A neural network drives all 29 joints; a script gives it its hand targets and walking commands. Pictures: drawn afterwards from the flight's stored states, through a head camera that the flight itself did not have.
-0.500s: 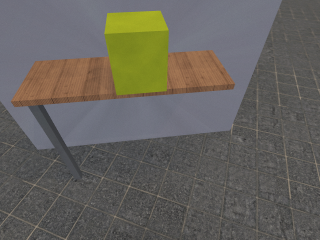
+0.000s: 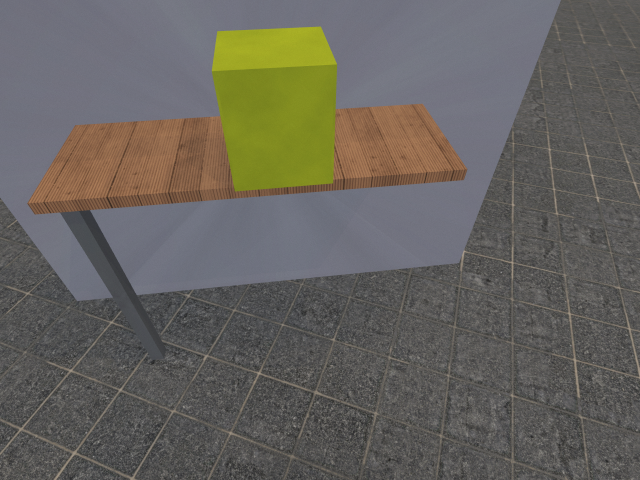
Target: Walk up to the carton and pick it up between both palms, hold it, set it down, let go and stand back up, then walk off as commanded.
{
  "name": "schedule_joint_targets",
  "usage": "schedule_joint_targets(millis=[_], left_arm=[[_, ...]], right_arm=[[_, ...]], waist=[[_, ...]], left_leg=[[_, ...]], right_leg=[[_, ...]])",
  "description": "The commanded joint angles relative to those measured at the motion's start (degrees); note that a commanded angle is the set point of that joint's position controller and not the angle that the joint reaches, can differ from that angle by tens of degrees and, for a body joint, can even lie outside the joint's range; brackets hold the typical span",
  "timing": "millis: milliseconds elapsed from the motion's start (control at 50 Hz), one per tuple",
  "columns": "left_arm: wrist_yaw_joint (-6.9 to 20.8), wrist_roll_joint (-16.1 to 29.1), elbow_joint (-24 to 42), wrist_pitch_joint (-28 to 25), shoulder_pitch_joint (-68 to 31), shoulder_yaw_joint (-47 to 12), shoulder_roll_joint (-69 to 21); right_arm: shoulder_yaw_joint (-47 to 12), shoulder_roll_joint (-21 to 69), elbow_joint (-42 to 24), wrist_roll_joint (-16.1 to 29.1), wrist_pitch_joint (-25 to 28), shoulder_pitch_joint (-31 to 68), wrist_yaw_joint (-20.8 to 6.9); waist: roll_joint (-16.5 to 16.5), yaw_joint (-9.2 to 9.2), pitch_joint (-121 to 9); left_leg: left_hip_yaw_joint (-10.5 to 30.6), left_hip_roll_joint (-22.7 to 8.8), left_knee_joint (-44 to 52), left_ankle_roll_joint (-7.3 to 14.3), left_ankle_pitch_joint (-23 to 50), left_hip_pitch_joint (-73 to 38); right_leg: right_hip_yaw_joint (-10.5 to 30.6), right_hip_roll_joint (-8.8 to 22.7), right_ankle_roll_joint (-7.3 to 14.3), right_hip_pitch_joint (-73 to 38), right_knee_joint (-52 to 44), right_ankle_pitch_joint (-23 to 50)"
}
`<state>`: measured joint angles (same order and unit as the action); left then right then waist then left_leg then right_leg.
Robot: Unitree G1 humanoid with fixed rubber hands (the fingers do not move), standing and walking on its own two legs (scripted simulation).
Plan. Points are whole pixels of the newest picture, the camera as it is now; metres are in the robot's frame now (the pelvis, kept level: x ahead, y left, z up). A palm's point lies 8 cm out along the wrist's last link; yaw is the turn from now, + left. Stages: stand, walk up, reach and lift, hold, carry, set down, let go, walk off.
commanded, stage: walk up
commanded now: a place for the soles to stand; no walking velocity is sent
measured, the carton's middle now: (277, 110) +0.82 +0.10 +0.09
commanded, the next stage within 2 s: none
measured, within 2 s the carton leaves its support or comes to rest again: neither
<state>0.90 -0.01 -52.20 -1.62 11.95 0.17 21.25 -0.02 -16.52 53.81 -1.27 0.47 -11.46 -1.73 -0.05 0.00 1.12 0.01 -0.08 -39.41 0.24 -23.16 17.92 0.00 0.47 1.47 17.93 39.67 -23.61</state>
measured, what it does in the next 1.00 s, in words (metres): walks ahead: left foot, then right foot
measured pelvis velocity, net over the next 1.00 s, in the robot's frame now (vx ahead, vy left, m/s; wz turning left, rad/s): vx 0.22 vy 0.01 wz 0.04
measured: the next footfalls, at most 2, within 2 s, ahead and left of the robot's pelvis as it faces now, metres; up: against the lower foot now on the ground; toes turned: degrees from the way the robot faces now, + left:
left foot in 0.28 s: +0.15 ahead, +0.18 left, +0.00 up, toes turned +2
right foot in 0.78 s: +0.30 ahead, -0.08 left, +0.00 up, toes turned +2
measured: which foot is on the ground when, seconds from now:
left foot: down 0.00-0.02, up 0.04-0.26, down 0.28-0.80, up 0.82-1.00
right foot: down 0.00-0.28, up 0.30-0.76, down 0.78-1.00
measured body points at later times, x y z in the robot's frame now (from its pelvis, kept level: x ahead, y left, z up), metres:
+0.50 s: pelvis +0.10 +0.09 +0.01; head +0.11 +0.11 +0.46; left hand +0.17 +0.42 -0.10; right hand +0.17 -0.22 -0.10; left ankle +0.11 +0.18 -0.72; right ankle +0.10 -0.07 -0.66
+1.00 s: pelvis +0.22 +0.01 +0.01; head +0.25 -0.02 +0.46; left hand +0.28 +0.35 -0.07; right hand +0.29 -0.28 -0.13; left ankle +0.23 +0.17 -0.66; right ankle +0.26 -0.08 -0.72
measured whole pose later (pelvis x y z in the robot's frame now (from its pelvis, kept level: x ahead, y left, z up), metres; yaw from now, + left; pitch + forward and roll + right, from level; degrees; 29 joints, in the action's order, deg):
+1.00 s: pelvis +0.22 +0.01 +0.01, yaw +2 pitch -1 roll +4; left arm 2.3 0.0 -48.1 -3.9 16.0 2.4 24.2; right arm 0.1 -21.5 49.1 0.1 3.8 -18.1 -2.2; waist 0.0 0.0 4.9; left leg 0.0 1.2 -56.8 1.2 -22.4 27.0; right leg 0.5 2.7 2.4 17.7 34.9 -16.0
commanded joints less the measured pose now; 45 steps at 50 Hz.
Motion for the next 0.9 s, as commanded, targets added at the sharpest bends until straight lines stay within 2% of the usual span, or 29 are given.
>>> schedule_joint_targets(millis=[0,20,60,80,100,140,180,200,220,240,260,280,300,320,360,400,460,500,560,580,640,680,720,740,760,780,800,840,880], left_arm=[[-0.13,-2.48,0.98,-4.17,12.74,8.40,20.99],[-0.38,-2.24,1.81,-4.75,11.93,8.84,21.51],[-0.96,-1.42,3.46,-4.99,9.31,8.27,19.94],[-1.06,-1.51,4.18,-5.10,8.41,8.13,18.30],[-0.86,-1.64,4.85,-4.80,6.83,7.79,17.18],[-0.06,-1.84,6.43,-4.19,4.52,7.80,17.79],[0.44,-1.73,7.93,-3.76,0.18,7.43,18.14],[0.73,-1.52,8.52,-3.30,-3.42,7.35,17.89],[0.75,-1.53,9.04,-2.81,-4.58,6.60,15.88],[0.72,-1.58,8.88,-2.30,-3.10,5.60,12.54],[0.78,-0.66,9.09,-2.04,0.67,3.89,7.23],[0.46,-0.21,8.88,-1.60,0.84,4.13,9.63],[0.38,-0.19,8.67,-1.18,0.67,4.74,14.11],[0.62,-0.56,6.84,-0.90,1.80,5.36,16.80],[1.11,-0.34,6.41,-0.92,2.03,5.96,15.40],[1.35,-0.74,5.67,-0.66,4.51,5.93,15.06],[1.56,-0.97,7.31,-0.61,1.15,5.57,13.48],[1.43,-0.96,8.21,-0.56,-1.69,5.50,13.47],[1.46,-0.71,9.58,-0.65,-4.19,5.21,13.36],[1.45,-1.14,10.15,-0.81,-5.45,5.11,13.19],[1.45,-1.34,10.68,-1.49,-6.26,4.91,12.17],[1.49,-1.36,10.39,-2.21,-4.40,5.22,12.41],[0.99,-0.83,7.26,-3.20,3.76,5.48,12.07],[0.51,-1.34,4.50,-3.86,12.99,7.06,15.96],[0.01,-1.84,4.17,-4.23,16.77,8.40,20.31],[-0.28,-1.56,5.47,-4.25,15.61,8.69,22.52],[0.04,-1.12,6.23,-4.17,13.09,8.33,22.08],[0.08,-0.54,7.66,-4.03,7.09,7.58,17.80],[0.12,-0.59,8.66,-4.14,6.07,7.07,15.77]], right_arm=[[5.30,-13.95,-8.11,-0.49,2.62,5.08,-0.91],[5.46,-15.14,-8.40,-0.82,2.65,5.04,-0.75],[5.74,-16.18,-8.58,-0.42,3.21,3.86,-0.71],[5.84,-16.40,-8.23,-0.32,3.46,3.11,-0.79],[6.00,-16.62,-8.39,-0.10,3.61,3.34,-0.98],[5.79,-16.09,-8.42,0.30,3.73,4.06,-1.92],[5.94,-16.02,-6.50,0.77,4.12,0.60,-2.20],[6.32,-16.02,-4.41,0.89,4.37,-5.36,-1.98],[6.88,-16.75,-1.85,0.81,4.59,-13.11,-1.19],[8.37,-19.51,0.82,0.55,4.82,-20.81,0.01],[8.83,-22.97,0.21,-0.37,5.42,-22.63,1.10],[8.66,-25.34,-2.00,-0.27,5.62,-16.98,1.33],[8.94,-27.73,-3.45,0.61,5.42,-11.41,1.24],[8.45,-25.64,-4.72,1.12,5.31,-6.19,1.04],[6.99,-21.92,-4.94,1.03,5.57,-6.69,1.05],[6.87,-21.23,-5.01,1.40,6.36,-9.64,1.01],[6.94,-21.05,-5.23,1.74,6.50,-12.47,1.41],[6.87,-21.30,-5.37,1.83,6.21,-13.77,1.56],[6.96,-22.43,-5.69,1.87,5.83,-14.05,1.68],[6.96,-22.80,-5.60,1.86,5.78,-15.19,1.82],[7.06,-23.26,-6.47,1.49,5.27,-14.83,1.74],[6.76,-23.14,-6.79,1.34,4.80,-11.86,1.44],[6.51,-22.07,-8.30,1.42,4.03,-6.21,1.34],[5.46,-18.01,-9.25,1.72,3.93,-6.24,1.07],[3.48,-13.44,-10.64,2.41,4.32,-8.15,1.03],[3.58,-14.40,-10.69,1.88,4.19,-8.07,1.18],[4.93,-19.30,-9.21,1.33,3.78,-7.14,1.42],[4.75,-18.29,-8.04,1.43,3.76,-8.63,0.64],[5.00,-17.15,-7.53,1.29,3.53,-10.73,-0.08]], waist=[[8.61,-6.42,4.48],[5.22,-7.04,3.44],[0.94,-5.44,0.02],[1.72,-4.66,-3.17],[4.63,-3.99,-3.18],[10.37,-3.44,-0.30],[10.56,-0.77,2.63],[8.71,3.00,1.67],[2.82,6.85,-0.76],[-8.07,9.87,-4.88],[-19.89,8.97,-3.54],[-12.35,5.26,0.95],[-9.13,3.57,2.88],[-7.82,1.03,7.03],[-4.95,-0.08,10.18],[-6.29,0.37,7.16],[-6.91,1.72,4.76],[-7.72,2.65,5.22],[-8.10,3.32,6.34],[-5.77,4.08,7.11],[-7.32,4.28,5.35],[-8.24,2.94,3.79],[-7.83,-1.89,-0.19],[0.77,-6.12,-8.03],[13.55,-7.24,-12.01],[14.97,-5.94,-8.09],[6.09,-5.63,-5.11],[5.15,-2.06,2.12],[6.27,-1.10,2.22]], left_leg=[[1.19,2.34,-10.23,2.33,-9.53,29.06],[5.11,-0.96,-15.95,1.66,-7.70,31.78],[5.94,-1.78,-15.13,1.40,-4.97,29.72],[4.69,-2.06,-12.51,1.12,-4.76,28.53],[2.87,-3.06,-9.34,1.04,-4.29,24.39],[0.32,-3.75,-2.56,0.90,-0.94,17.32],[-2.59,-2.78,2.95,0.07,7.10,6.91],[-5.03,-1.89,7.76,0.16,13.36,-2.78],[-5.44,0.16,11.01,-0.22,14.25,-12.93],[0.48,0.37,13.78,-0.17,10.26,-23.90],[22.86,-9.95,21.50,2.06,-4.81,-26.56],[39.44,-16.21,27.42,5.48,-12.23,-17.29],[41.70,-18.33,31.03,7.71,-23.95,-12.08],[37.44,-17.39,30.32,7.57,-24.02,-8.00],[29.14,-13.11,28.47,4.80,-7.85,-4.35],[24.45,-11.70,26.52,2.52,5.50,-8.43],[20.36,-11.05,23.33,4.37,20.26,-13.08],[18.44,-10.66,21.87,4.73,23.81,-15.16],[18.60,-12.31,21.19,7.06,25.81,-16.48],[19.52,-13.63,20.18,8.20,27.57,-17.94],[18.86,-14.48,17.18,10.65,30.70,-18.45],[15.40,-13.61,13.99,11.73,33.36,-13.78],[7.28,-8.98,2.79,8.74,36.67,-9.19],[4.79,-5.03,-11.25,5.83,30.01,-2.25],[4.06,1.96,-22.23,3.51,11.52,11.34],[3.78,5.62,-25.82,3.00,-8.00,22.15],[7.12,2.22,-29.09,3.68,-7.36,20.68],[5.98,-0.88,-26.44,2.92,-0.12,19.39],[4.23,-1.06,-23.47,1.97,3.85,16.31]], right_leg=[[30.65,18.53,11.35,-20.20,-28.25,-27.93],[35.45,23.72,13.31,-25.35,-30.33,-21.99],[28.00,21.49,12.28,-30.47,-25.71,-2.03],[23.15,19.30,11.87,-31.61,-23.10,4.77],[17.61,17.39,10.69,-27.33,-22.71,5.29],[11.56,15.46,10.49,-17.21,-23.10,0.57],[6.39,12.60,9.12,-6.45,-21.29,-1.27],[2.90,10.96,7.44,-0.34,-15.97,-3.85],[1.75,9.33,6.05,4.36,-6.68,-1.66],[-2.73,5.23,4.03,11.31,12.13,-1.43],[-0.73,-0.70,1.64,23.06,25.90,-8.61],[3.55,-1.76,1.79,25.02,29.03,-6.88],[7.03,1.12,2.14,24.60,28.97,-3.23],[6.17,3.91,2.10,23.37,28.82,0.50],[5.47,4.74,1.48,19.24,23.79,5.68],[4.71,4.49,0.38,17.53,20.90,8.98],[2.12,4.14,-0.49,17.79,16.93,9.58],[1.01,3.55,-0.56,18.57,14.49,8.14],[-0.02,4.01,-0.80,19.34,10.16,5.85],[-0.29,4.08,-0.59,20.55,8.10,4.70],[-2.31,2.76,0.24,17.86,2.96,-0.07],[-3.86,2.18,0.59,9.77,-1.88,0.26],[-6.58,-0.53,2.14,-3.79,-14.50,10.37],[0.99,2.99,3.91,-18.70,-15.45,15.18],[18.34,14.44,7.31,-30.32,-15.97,11.48],[34.15,22.86,10.59,-31.05,-22.00,4.90],[33.44,23.59,11.94,-23.97,-22.18,-0.25],[20.36,16.97,9.50,-15.30,-22.23,4.44],[12.58,12.30,8.48,-9.94,-22.52,9.24]])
